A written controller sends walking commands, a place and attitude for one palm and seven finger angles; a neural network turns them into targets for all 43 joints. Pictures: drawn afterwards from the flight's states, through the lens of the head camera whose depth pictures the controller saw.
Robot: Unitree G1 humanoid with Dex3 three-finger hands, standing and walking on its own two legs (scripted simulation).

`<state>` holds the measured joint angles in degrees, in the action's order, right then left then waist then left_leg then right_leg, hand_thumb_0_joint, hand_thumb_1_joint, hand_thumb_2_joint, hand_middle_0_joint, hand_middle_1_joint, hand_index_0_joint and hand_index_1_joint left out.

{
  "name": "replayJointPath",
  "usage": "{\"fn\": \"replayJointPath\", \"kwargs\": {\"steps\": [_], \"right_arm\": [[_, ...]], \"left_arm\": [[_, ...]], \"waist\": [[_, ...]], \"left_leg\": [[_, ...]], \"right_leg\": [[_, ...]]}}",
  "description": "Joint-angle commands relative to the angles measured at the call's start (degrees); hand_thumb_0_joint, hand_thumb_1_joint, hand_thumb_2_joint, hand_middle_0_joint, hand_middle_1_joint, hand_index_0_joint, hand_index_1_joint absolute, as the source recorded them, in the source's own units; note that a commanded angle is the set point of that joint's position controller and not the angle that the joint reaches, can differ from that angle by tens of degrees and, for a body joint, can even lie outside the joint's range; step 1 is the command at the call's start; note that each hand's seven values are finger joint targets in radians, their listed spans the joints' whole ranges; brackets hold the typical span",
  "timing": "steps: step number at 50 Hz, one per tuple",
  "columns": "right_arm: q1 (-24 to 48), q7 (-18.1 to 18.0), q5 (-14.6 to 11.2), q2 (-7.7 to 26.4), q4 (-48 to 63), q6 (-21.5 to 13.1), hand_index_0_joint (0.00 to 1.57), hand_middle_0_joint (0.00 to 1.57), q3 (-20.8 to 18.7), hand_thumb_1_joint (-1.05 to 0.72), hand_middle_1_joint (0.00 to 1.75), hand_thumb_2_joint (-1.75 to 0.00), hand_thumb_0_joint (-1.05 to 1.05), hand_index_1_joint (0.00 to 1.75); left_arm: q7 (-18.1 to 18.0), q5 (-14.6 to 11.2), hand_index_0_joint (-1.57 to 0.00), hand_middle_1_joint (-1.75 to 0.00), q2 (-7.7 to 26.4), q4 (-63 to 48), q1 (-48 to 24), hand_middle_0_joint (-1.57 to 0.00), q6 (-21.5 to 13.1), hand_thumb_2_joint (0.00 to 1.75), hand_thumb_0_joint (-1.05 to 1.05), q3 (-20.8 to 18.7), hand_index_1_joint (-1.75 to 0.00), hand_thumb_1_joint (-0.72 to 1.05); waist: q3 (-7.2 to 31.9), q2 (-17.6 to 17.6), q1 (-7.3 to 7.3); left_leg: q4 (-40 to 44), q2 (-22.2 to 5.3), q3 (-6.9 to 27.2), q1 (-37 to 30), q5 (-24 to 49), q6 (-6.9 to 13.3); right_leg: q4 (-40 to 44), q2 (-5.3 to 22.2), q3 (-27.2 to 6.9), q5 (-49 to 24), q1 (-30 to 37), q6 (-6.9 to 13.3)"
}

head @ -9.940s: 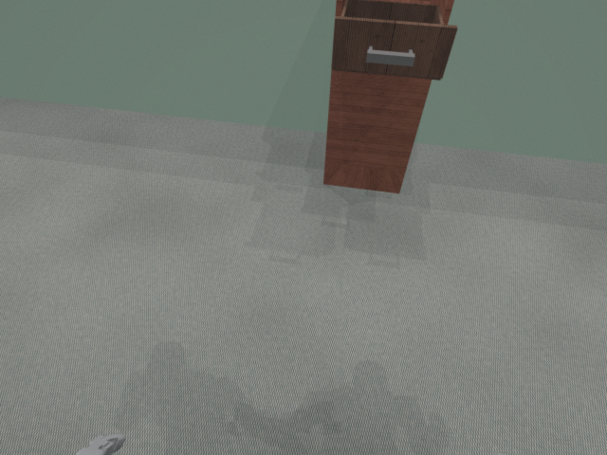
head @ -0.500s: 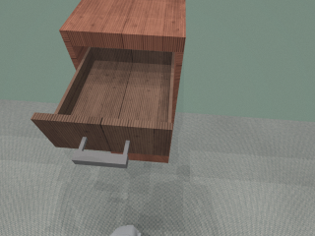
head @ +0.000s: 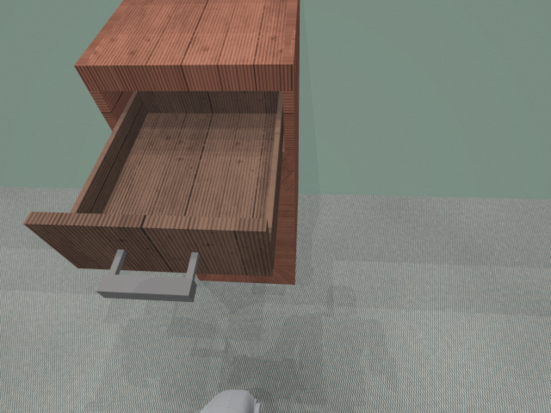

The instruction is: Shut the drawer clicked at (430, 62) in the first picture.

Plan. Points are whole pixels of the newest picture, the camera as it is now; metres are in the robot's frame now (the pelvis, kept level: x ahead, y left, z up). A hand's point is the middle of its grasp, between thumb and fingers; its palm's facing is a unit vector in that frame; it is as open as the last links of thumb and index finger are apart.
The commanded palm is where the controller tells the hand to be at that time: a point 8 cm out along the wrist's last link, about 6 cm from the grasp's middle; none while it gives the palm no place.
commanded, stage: come to a stop and stand still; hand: left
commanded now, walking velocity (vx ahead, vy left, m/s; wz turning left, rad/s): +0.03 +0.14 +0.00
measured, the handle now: (152, 273) +0.29 +0.20 +0.03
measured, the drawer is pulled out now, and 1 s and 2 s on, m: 0.29 0.29 0.29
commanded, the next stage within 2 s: look again from close up in 0.72 s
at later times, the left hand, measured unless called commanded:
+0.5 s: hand out of the picture +0.01 +0.23 -0.17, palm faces +0.01 -0.97 -0.23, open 7.4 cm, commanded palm none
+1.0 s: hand out of the picture -0.03 +0.21 -0.17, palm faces -0.03 -0.98 -0.21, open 7.3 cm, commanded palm none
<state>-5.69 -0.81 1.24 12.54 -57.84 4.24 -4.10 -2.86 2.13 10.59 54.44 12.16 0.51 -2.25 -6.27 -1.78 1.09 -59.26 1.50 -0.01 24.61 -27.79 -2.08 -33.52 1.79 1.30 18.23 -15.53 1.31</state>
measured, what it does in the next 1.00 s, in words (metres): steps on the spot: left foot, then right foot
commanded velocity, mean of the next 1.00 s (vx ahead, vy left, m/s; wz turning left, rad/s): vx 0.01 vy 0.00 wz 0.00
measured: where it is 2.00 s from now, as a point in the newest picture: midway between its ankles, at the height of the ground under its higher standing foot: outside the picture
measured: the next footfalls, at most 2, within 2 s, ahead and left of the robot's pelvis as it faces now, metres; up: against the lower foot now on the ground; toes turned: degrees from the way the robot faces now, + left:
left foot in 0.22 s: +0.00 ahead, +0.15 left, +0.00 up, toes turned +1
right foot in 0.46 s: -0.02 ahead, -0.07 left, +0.00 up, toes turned -3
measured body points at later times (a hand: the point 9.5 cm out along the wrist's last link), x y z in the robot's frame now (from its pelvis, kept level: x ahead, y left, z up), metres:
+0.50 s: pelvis -0.03 +0.05 +0.00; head +0.00 +0.04 +0.45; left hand +0.01 +0.29 -0.15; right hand +0.02 -0.18 -0.15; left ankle -0.04 +0.15 -0.73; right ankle -0.06 -0.07 -0.74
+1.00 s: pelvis -0.03 +0.04 +0.00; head -0.01 +0.04 +0.45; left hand -0.03 +0.27 -0.15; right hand -0.04 -0.17 -0.16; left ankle -0.04 +0.15 -0.73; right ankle -0.06 -0.07 -0.73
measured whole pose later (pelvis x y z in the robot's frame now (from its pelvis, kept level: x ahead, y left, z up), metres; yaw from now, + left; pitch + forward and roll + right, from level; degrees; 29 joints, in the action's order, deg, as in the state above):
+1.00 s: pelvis -0.03 +0.04 +0.00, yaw -1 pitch +0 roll +0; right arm -17.0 -0.7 0.9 9.2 -61.5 -0.7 0.9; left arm -2.3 0.8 8.3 62.4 16.3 -1.2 1.5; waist -2.7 -1.6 -1.0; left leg -29.8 -0.1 -1.6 13.1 -17.0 1.0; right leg -28.5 0.0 2.2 17.4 -11.4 0.6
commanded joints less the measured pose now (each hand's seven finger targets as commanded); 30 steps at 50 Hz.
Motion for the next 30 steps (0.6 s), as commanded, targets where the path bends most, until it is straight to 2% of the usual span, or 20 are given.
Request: {"fn": "replayJointPath", "kwargs": {"steps": [1,4,5,7,8,9,10,11,12,13,15,17,19,21,23,24,25,26,28,30], "right_arm": [[1.1,-0.1,-0.3,2.4,4.4,-1.5,0.2,0.2,0.0,-0.9,0.3,-0.9,0.0,0.3],[0.9,0.0,-0.6,2.2,4.9,-1.8,0.2,0.2,0.4,-0.9,0.3,-0.9,0.0,0.3],[-0.1,0.0,-0.8,2.1,4.8,-2.1,0.2,0.2,0.5,-0.9,0.3,-0.9,0.0,0.3],[-4.3,-0.1,-1.1,1.9,3.4,-2.7,0.2,0.2,0.6,-0.9,0.3,-0.9,0.0,0.3],[-7.7,-0.2,-1.2,1.9,2.2,-3.2,0.2,0.2,0.7,-0.9,0.3,-0.9,0.0,0.3],[-9.3,-0.4,-1.1,2.7,1.4,-3.8,0.2,0.2,0.8,-0.9,0.3,-0.9,0.0,0.3],[-9.7,-0.6,-0.8,5.4,1.3,-4.3,0.2,0.2,0.5,-0.9,0.3,-0.9,0.0,0.3],[-7.5,-0.6,-0.2,8.7,2.1,-4.3,0.2,0.2,0.2,-0.9,0.3,-0.9,0.0,0.3],[-5.3,-0.4,0.1,8.6,2.5,-3.6,0.2,0.2,0.6,-0.9,0.3,-0.9,0.0,0.3],[-3.9,-0.8,0.3,7.4,2.7,-3.8,0.2,0.2,1.0,-0.9,0.3,-0.9,0.0,0.3],[-2.2,-1.2,0.1,5.5,1.9,-4.3,0.2,0.2,2.0,-0.9,0.3,-0.9,0.0,0.3],[-3.5,-1.4,0.1,5.6,1.1,-4.3,0.2,0.2,1.9,-0.9,0.3,-0.9,0.0,0.3],[-5.9,-1.6,-0.1,5.8,-0.1,-4.5,0.2,0.2,1.8,-0.9,0.3,-0.9,0.0,0.3],[-7.1,-1.6,-0.5,5.3,-1.3,-4.6,0.2,0.2,1.6,-0.9,0.3,-0.9,0.0,0.3],[-7.8,-1.3,-1.2,3.2,-1.7,-4.7,0.2,0.2,1.9,-0.9,0.3,-0.9,0.0,0.3],[-7.7,-1.3,-1.1,2.2,-1.7,-4.7,0.2,0.2,2.2,-0.9,0.3,-0.9,0.0,0.3],[-8.2,-1.2,-1.0,2.0,-2.1,-4.8,0.2,0.2,2.4,-0.9,0.3,-0.9,0.0,0.3],[-8.1,-1.2,-0.7,1.7,-2.9,-4.7,0.2,0.2,2.6,-0.9,0.3,-0.9,0.0,0.3],[-8.5,-1.2,-0.7,2.3,-3.8,-4.5,0.2,0.2,2.5,-0.9,0.3,-0.9,0.0,0.3],[-8.8,-1.1,-0.7,2.1,-4.7,-4.7,0.2,0.2,2.9,-0.9,0.3,-0.9,0.0,0.3]], "left_arm": [[-0.9,-0.3,-0.2,-0.3,11.2,-1.2,8.1,-0.2,-0.6,0.9,0.0,-3.1,-0.3,0.9],[-0.6,0.0,-0.2,-0.3,12.0,-1.4,7.3,-0.2,-0.3,0.9,0.0,-3.2,-0.3,0.9],[-0.5,0.1,-0.2,-0.3,12.0,-1.8,6.2,-0.2,-0.2,0.9,0.0,-3.2,-0.3,0.9],[0.0,-0.1,-0.2,-0.3,12.0,-2.1,3.2,-0.2,0.1,0.9,0.0,-3.0,-0.3,0.9],[0.2,-0.5,-0.2,-0.3,12.0,-2.4,1.4,-0.2,0.2,0.9,0.0,-3.0,-0.3,0.9],[0.4,-0.8,-0.2,-0.3,10.5,-2.6,1.1,-0.2,0.5,0.9,0.0,-2.7,-0.3,0.9],[0.6,-1.2,-0.2,-0.3,8.2,-2.9,1.8,-0.2,0.8,0.9,0.0,-2.1,-0.3,0.9],[0.6,-1.3,-0.2,-0.3,5.2,-2.9,2.3,-0.2,1.0,0.9,0.0,-1.3,-0.3,0.9],[0.4,-1.1,-0.2,-0.3,5.0,-2.5,0.9,-0.2,1.3,0.9,0.0,-1.1,-0.3,0.9],[0.4,-1.0,-0.2,-0.3,5.0,-2.2,0.8,-0.2,1.6,0.9,0.0,-1.0,-0.3,0.9],[0.8,-0.9,-0.2,-0.3,5.0,0.1,1.6,-0.2,1.8,0.9,0.0,-0.9,-0.3,0.9],[1.3,-1.1,-0.2,-0.3,4.0,0.9,2.4,-0.2,1.4,0.9,0.0,-0.4,-0.3,0.9],[1.4,-1.3,-0.2,-0.3,3.4,1.4,2.5,-0.2,0.6,0.9,0.0,0.1,-0.3,0.9],[1.2,-1.3,-0.2,-0.3,3.2,2.8,4.3,-0.2,0.0,0.9,0.0,0.3,-0.3,0.9],[0.8,-1.2,-0.2,-0.3,5.5,4.0,5.0,-0.2,-0.7,0.9,0.0,0.3,-0.3,0.9],[0.8,-1.3,-0.2,-0.3,6.1,4.3,4.4,-0.2,-0.8,0.9,0.0,0.4,-0.3,0.9],[0.8,-1.4,-0.2,-0.3,6.2,4.4,3.9,-0.2,-0.6,0.9,0.0,0.5,-0.3,0.9],[0.8,-1.3,-0.2,-0.3,5.6,4.9,3.4,-0.2,-0.8,0.9,0.0,0.5,-0.3,0.9],[0.8,-1.4,-0.2,-0.3,5.0,5.3,3.5,-0.2,-0.9,0.9,0.0,0.9,-0.3,0.9],[0.8,-1.4,-0.2,-0.3,4.5,5.7,3.3,-0.2,-0.8,0.9,0.0,1.0,-0.3,0.9]], "waist": [[9.1,9.9,2.96],[9.3,11.5,2.92],[9.6,12.5,2.29],[10.9,13.0,0.06],[11.7,12.6,-1.55],[11.9,9.9,-2.08],[12.4,1.3,-2.22],[10.7,-11.2,-1.42],[7.4,-11.7,-1.73],[4.9,-10.2,-0.94],[4.2,-10.6,0.25],[5.7,-9.1,-0.14],[7.8,-6.3,-0.58],[9.4,-3.2,-0.25],[9.1,3.4,-0.95],[7.3,4.4,-1.26],[6.0,2.1,-1.56],[6.4,4.9,-1.49],[6.1,8.0,-1.45],[3.9,6.0,-1.4]], "left_leg": [[3.3,-1.2,1.6,5.8,0.3,-1.0],[11.2,-1.2,0.7,1.6,0.4,-0.6],[14.9,-1.2,0.4,-0.8,0.7,-0.3],[24.9,-0.2,-1.9,-8.5,6.5,0.0],[32.6,0.1,-3.0,-15.4,13.1,0.2],[37.6,-1.0,-2.5,-20.5,18.4,0.6],[39.3,-7.2,3.8,-24.8,23.3,2.7],[41.0,-17.3,14.9,-22.7,31.3,7.6],[43.5,-19.7,15.4,-13.3,28.7,11.7],[44.7,-19.2,15.4,-9.7,29.9,13.0],[43.1,-15.2,11.3,-10.4,35.4,11.9],[41.0,-13.3,8.3,-14.9,39.7,11.2],[38.9,-12.9,7.7,-19.5,45.7,10.6],[35.8,-11.0,6.5,-20.3,43.0,8.2],[33.9,-7.4,4.3,-15.2,31.4,4.4],[35.6,-6.2,3.2,-14.0,25.2,3.3],[37.9,-5.9,3.5,-14.7,22.1,3.1],[37.5,-6.3,3.5,-15.4,25.4,2.9],[37.8,-6.6,2.9,-17.0,23.0,2.9],[39.2,-6.7,3.4,-16.6,22.4,3.2]], "right_leg": [[7.5,17.2,-15.3,-45.9,16.6,10.9],[8.0,16.6,-15.0,-41.4,14.5,10.6],[8.1,16.1,-14.7,-38.9,12.9,10.0],[7.4,13.6,-12.8,-32.7,9.0,7.3],[5.8,11.8,-10.9,-28.4,5.7,5.3],[3.3,9.1,-9.0,-23.6,2.4,3.1],[-0.7,5.4,-5.9,-12.4,-3.4,0.6],[-5.7,0.6,-0.9,6.1,-8.8,-2.4],[-11.8,0.0,-1.0,13.8,-5.3,-2.8],[-14.9,0.2,-2.0,13.7,-4.6,-2.8],[-15.6,1.0,-2.4,9.8,-3.5,-2.6],[-11.1,0.7,-0.8,7.9,-3.5,-2.8],[-2.8,0.6,0.2,5.0,-1.7,-3.0],[8.0,0.7,0.6,-4.3,3.4,-3.2],[12.3,4.9,-6.0,-17.3,8.4,-1.1],[12.0,7.5,-7.3,-19.7,7.3,0.2],[11.4,7.9,-6.2,-16.6,5.1,0.4],[10.7,6.3,-5.8,-17.5,4.9,0.2],[12.6,5.5,-5.9,-12.8,3.5,0.0],[13.1,5.1,-5.9,-9.7,2.0,-0.3]]}}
